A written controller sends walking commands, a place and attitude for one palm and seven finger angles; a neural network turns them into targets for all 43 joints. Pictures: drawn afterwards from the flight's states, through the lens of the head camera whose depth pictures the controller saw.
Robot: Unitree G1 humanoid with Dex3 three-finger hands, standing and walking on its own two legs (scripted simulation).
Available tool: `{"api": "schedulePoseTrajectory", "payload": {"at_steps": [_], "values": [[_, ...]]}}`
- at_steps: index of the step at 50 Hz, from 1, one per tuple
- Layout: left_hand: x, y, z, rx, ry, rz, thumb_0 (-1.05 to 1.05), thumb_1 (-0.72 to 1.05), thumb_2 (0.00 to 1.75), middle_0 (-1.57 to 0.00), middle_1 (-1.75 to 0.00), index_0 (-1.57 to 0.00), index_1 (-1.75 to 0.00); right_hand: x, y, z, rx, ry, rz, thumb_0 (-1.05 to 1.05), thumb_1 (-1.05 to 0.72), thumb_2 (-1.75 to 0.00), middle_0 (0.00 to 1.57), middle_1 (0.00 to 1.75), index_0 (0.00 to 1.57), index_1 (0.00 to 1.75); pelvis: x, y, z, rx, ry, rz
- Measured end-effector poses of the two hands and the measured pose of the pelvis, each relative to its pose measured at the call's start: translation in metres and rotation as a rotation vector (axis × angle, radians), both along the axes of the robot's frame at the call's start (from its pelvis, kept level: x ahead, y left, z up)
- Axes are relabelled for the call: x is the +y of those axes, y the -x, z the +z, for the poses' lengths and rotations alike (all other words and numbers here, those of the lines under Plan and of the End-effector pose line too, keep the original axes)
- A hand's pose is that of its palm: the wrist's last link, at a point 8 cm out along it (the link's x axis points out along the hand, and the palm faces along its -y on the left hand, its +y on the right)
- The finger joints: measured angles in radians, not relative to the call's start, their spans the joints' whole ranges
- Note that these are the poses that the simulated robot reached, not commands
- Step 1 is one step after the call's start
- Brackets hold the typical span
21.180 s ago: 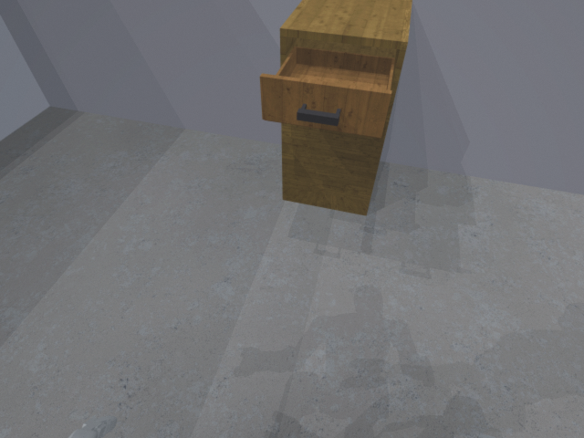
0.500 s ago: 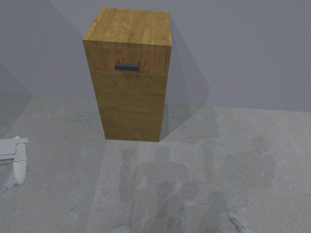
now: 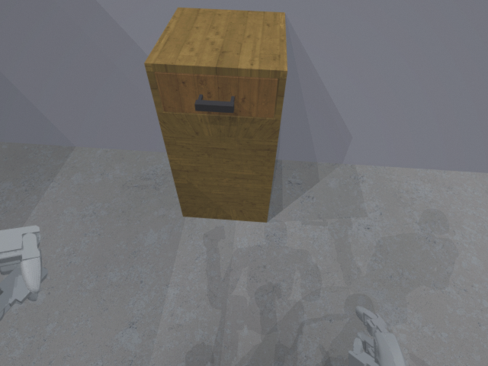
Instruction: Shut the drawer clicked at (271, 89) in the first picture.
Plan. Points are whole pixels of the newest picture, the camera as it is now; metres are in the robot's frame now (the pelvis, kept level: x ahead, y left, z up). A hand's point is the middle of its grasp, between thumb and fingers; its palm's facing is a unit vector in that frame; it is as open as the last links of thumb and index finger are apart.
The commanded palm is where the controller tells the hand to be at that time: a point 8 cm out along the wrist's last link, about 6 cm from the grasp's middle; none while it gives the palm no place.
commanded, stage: stop stepping back and stand still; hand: left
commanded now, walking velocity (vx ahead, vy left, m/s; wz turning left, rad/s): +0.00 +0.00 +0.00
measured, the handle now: (215, 102) +0.84 +0.15 -0.06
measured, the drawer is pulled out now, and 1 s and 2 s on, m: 0.00 0.00 0.00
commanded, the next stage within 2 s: let the arm hang, fingers relaxed in 0.20 s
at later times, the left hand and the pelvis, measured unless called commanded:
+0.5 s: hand out of the picture +0.14 +0.24 -0.10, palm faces +0.03 -0.94 -0.35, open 3.0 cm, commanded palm none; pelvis -0.01 +0.01 -0.01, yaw +1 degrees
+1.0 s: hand out of the picture -0.07 +0.21 -0.16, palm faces +0.06 -0.96 -0.26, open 6.5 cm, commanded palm none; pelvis -0.03 +0.01 +0.00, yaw +1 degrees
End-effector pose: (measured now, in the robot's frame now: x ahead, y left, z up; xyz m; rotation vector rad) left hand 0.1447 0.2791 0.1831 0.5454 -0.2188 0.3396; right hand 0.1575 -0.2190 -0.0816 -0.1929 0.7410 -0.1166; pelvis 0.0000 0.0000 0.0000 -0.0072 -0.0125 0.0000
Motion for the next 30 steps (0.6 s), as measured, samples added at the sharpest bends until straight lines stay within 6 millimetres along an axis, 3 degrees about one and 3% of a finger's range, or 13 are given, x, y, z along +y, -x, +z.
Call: {"api": "schedulePoseTrajectory", "payload": {"at_steps": [5, 15, 16, 17, 19, 22, 26, 28, 30], "values": [[0.004, -0.012, -0.011, 0.059, 0.024, 0.008, 0.01, 0.89, 0.9, -1.41, -1.6, -1.4, -1.6, -0.001, -0.007, 0.004, 0.003, 0.017, -0.003, 0.01, -0.9, -0.89, 0.2, 0.3, 0.2, 0.3, 0.002, -0.003, 0.003, 0.005, -0.004, -0.002], [-0.003, -0.017, 0.002, 0.033, -0.006, -0.068, 0.01, 0.89, 0.9, -1.41, -1.6, -1.4, -1.6, -0.008, -0.011, 0.014, -0.018, 0.041, -0.03, 0.01, -0.9, -0.89, 0.2, 0.3, 0.2, 0.3, 0.004, -0.004, 0.004, 0.014, 0.006, -0.006], [-0.001, -0.019, -0.006, 0.056, -0.019, -0.078, 0.01, 0.89, 0.9, -1.41, -1.6, -1.4, -1.6, -0.009, -0.011, 0.012, -0.022, 0.033, -0.015, 0.01, -0.9, -0.89, 0.2, 0.3, 0.2, 0.3, 0.005, -0.003, 0.003, 0.022, 0.008, -0.001], [0.004, -0.023, -0.024, 0.123, -0.012, -0.079, 0.01, 0.89, 0.9, -1.4, -1.6, -1.4, -1.59, -0.011, -0.011, 0.006, -0.012, 0.024, 0.006, 0.01, -0.9, -0.89, 0.2, 0.3, 0.2, 0.3, 0.007, -0.001, 0.002, 0.028, 0.009, 0.005], [0.016, -0.03, -0.079, 0.338, 0.064, -0.031, 0.0, 0.9, 0.9, -1.39, -1.59, -1.39, -1.58, -0.017, -0.008, -0.009, 0.032, 0.013, 0.025, 0.01, -0.9, -0.89, 0.2, 0.3, 0.2, 0.3, 0.012, 0.002, -0.002, 0.033, 0.006, 0.012], [0.021, -0.015, -0.174, 0.701, 0.218, 0.073, 0.0, 0.9, 0.9, -1.34, -1.54, -1.34, -1.54, -0.023, 0.006, -0.026, 0.104, 0.009, 0.013, 0.01, -0.9, -0.89, 0.2, 0.3, 0.2, 0.3, 0.016, 0.007, -0.007, 0.028, 0.003, 0.015], [-0.005, 0.04, -0.268, 1.072, 0.393, 0.118, 0.01, 0.91, 0.9, -1.23, -1.43, -1.23, -1.43, -0.024, 0.044, -0.034, 0.226, 0.03, -0.009, 0.01, -0.9, -0.89, 0.2, 0.3, 0.2, 0.3, 0.014, 0.012, -0.008, 0.006, -0.005, 0.016], [-0.023, 0.072, -0.299, 1.211, 0.474, 0.123, 0.01, 0.91, 0.9, -1.17, -1.37, -1.16, -1.36, -0.024, 0.067, -0.036, 0.305, 0.046, -0.015, 0.01, -0.9, -0.89, 0.2, 0.3, 0.2, 0.3, 0.012, 0.015, -0.007, -0.002, -0.004, 0.02], [-0.033, 0.104, -0.317, 1.319, 0.509, 0.16, 0.01, 0.91, 0.9, -1.1, -1.31, -1.09, -1.29, -0.022, 0.092, -0.037, 0.39, 0.055, -0.022, 0.01, -0.9, -0.89, 0.2, 0.3, 0.2, 0.3, 0.01, 0.018, -0.005, -0.006, 0.001, 0.025]]}}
